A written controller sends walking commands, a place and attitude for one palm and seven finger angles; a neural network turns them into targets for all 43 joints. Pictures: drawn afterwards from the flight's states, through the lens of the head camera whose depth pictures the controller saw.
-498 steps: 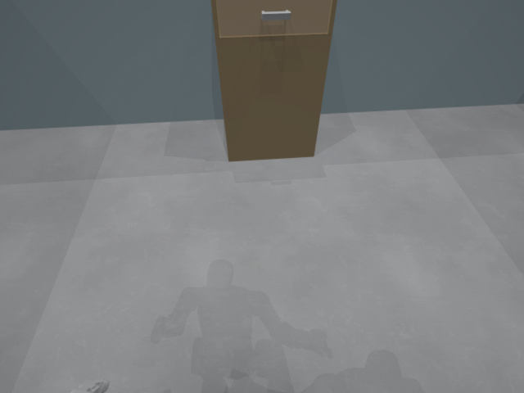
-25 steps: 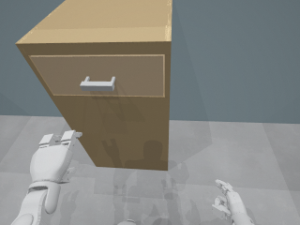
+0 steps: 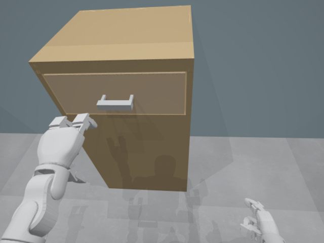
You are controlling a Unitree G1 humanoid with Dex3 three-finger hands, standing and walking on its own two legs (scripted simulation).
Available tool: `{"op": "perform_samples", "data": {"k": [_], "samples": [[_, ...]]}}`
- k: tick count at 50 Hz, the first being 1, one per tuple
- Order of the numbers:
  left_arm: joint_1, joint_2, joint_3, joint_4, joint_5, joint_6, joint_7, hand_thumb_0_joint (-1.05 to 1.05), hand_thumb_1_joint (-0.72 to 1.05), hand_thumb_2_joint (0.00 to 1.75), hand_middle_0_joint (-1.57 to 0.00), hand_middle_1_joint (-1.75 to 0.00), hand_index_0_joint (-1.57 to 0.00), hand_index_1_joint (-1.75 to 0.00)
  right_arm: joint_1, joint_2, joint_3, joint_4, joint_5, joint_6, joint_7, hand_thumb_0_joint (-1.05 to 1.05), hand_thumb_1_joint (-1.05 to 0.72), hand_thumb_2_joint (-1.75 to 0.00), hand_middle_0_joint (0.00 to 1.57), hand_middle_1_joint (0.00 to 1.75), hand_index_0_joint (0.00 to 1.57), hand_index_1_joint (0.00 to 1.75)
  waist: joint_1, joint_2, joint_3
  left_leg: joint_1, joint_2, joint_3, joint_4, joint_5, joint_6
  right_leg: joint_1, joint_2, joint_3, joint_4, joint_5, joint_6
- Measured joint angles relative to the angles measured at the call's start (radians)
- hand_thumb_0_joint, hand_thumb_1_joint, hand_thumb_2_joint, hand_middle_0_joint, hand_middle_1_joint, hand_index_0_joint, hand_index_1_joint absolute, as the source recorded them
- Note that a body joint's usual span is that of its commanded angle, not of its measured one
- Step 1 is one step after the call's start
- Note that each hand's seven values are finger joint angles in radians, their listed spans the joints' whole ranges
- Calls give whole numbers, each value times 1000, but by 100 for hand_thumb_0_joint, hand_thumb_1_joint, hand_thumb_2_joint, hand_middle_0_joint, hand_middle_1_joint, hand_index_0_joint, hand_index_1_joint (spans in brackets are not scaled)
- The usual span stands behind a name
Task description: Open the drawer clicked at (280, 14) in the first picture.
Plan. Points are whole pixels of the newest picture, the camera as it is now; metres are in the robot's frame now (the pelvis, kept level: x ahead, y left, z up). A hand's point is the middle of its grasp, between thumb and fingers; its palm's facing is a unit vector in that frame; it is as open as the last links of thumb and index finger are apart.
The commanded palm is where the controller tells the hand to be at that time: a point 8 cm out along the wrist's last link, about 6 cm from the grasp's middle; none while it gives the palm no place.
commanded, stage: raise the hand with hooked fingers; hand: left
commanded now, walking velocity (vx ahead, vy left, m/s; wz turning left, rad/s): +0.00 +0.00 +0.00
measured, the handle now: (116, 101) +0.53 +0.23 +0.04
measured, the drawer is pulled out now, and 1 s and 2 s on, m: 0.00 0.00 0.00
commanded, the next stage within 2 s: move the hooked fingers above the handle in 0.68 s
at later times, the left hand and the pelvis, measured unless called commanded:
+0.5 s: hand (70, 137) +0.29 +0.24 +0.14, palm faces +0.06 -0.09 -0.99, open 13.9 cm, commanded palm +0.26 +0.24 +0.21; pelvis -0.02 +0.00 +0.01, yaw +1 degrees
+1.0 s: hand (83, 134) +0.31 +0.22 +0.14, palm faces +0.05 -0.08 -1.00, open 13.9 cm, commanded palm +0.29 +0.23 +0.20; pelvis -0.01 -0.01 +0.01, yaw +1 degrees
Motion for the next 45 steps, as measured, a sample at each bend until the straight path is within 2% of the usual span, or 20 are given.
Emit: {"op": "perform_samples", "data": {"k": [10, 17, 22, 26, 32, 37, 41, 45], "samples": [[-161, 38, -14, 39, -25, 36, -127, 0, -46, 31, -32, -118, -31, -118, -25, 16, 44, -6, 16, 27, 5, 1, -91, -90, 20, 30, 20, 30, 17, 11, 23, 65, -7, -10, -75, 47, 4, 70, -3, -13, -79, 46, 4], [-243, 69, -12, 64, -44, 7, -188, 0, -48, 30, -32, -120, -31, -119, -8, 6, 53, 13, 18, 24, 0, 1, -91, -90, 20, 30, 20, 30, 17, 17, 43, 86, -7, -19, -109, 73, 2, 92, 1, -21, -109, 68, 1], [-236, 69, 12, 73, -60, -1, -212, 0, -49, 30, -32, -120, -31, -120, 11, -9, 47, 19, 22, 27, 10, 1, -91, -90, 20, 30, 20, 30, 9, 21, 47, 93, -3, -16, -128, 85, 0, 93, 4, -18, -121, 78, -1], [-204, 65, 12, 56, -58, -26, -214, 0, -49, 30, -32, -120, -31, -120, 29, -21, 36, 23, 19, 19, 13, 1, -91, -90, 20, 30, 20, 30, 5, 21, 52, 91, -1, -16, -133, 89, -2, 89, 7, -18, -121, 80, -4], [-186, 64, 10, 40, -63, -68, -170, 0, -49, 30, -32, -120, -32, -120, 40, -30, 20, 40, 19, 5, 10, 2, -91, -90, 20, 30, 20, 30, 11, 21, 54, 90, 3, -21, -130, 88, -7, 88, 11, -22, -116, 76, -9], [-209, 64, 16, 69, -59, -40, -152, 0, -49, 30, -32, -120, -32, -120, 30, -29, 19, 47, 24, 7, 11, 2, -91, -90, 19, 30, 20, 30, 12, 22, 45, 89, 5, -25, -129, 89, -12, 86, 14, -25, -112, 73, -13], [-217, 59, 8, 81, -58, -17, -168, 0, -49, 30, -32, -120, -31, -120, 17, -27, 25, 40, 26, 10, 11, 2, -91, -90, 19, 30, 20, 30, 10, 25, 38, 90, 5, -26, -130, 88, -13, 86, 14, -26, -109, 70, -14], [-244, 49, -24, 116, -48, -19, -186, 0, -49, 30, -32, -120, -31, -120, 5, -24, 31, 33, 28, 10, 3, 1, -91, -90, 20, 30, 20, 30, 9, 25, 37, 88, 5, -30, -127, 87, -14, 85, 14, -30, -105, 67, -16]]}}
